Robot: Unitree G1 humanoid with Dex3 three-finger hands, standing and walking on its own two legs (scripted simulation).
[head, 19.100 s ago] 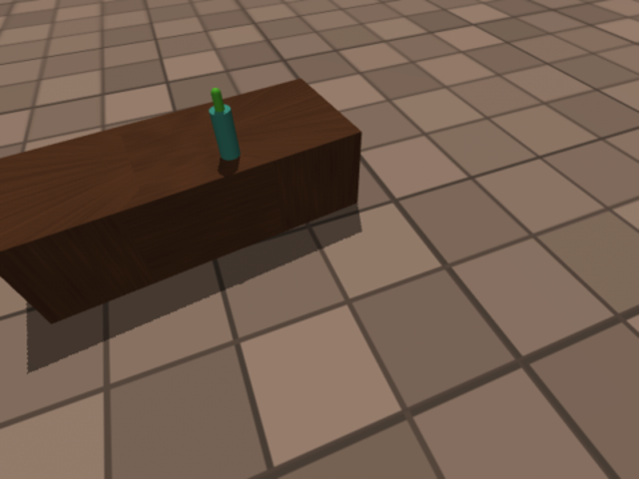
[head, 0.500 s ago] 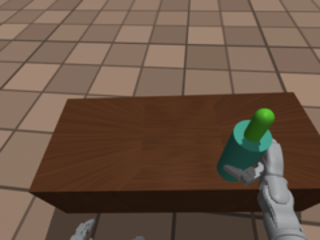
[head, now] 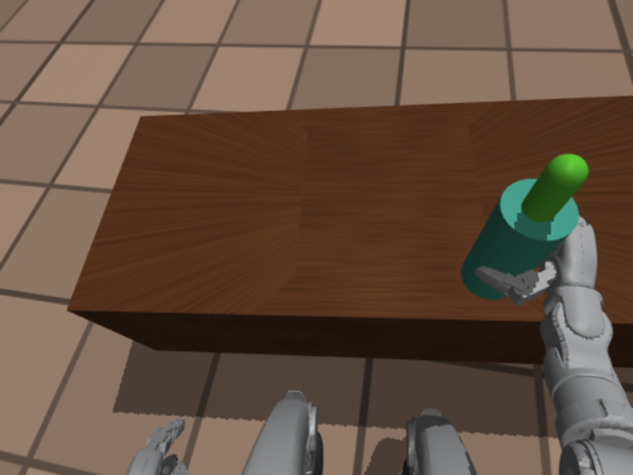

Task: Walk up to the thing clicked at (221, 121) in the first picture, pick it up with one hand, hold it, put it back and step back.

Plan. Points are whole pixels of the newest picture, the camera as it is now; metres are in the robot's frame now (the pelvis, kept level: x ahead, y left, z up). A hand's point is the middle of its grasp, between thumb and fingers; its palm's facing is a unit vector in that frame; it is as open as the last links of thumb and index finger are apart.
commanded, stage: crouch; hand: right
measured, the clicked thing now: (519, 233) +0.40 -0.18 +0.03
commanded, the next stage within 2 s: lower in 0.68 s
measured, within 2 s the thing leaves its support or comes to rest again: rests again in 1.98 s
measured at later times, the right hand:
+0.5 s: hand (498, 237) +0.46 -0.20 -0.08, palm faces +0.16 +0.99 -0.02, open 10.8 cm
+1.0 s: hand (491, 242) +0.47 -0.21 -0.13, palm faces +0.16 +0.99 -0.01, open 10.8 cm
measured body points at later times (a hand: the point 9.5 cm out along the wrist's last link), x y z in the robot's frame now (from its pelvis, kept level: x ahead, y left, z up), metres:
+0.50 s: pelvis -0.01 -0.01 -0.06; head +0.16 -0.03 +0.35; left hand +0.06 +0.27 -0.18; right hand +0.44 -0.25 -0.07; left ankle +0.06 +0.13 -0.62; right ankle +0.02 -0.13 -0.62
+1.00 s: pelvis -0.02 -0.01 -0.11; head +0.18 -0.03 +0.29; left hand +0.06 +0.28 -0.23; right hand +0.46 -0.26 -0.13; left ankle +0.06 +0.13 -0.62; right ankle +0.02 -0.13 -0.62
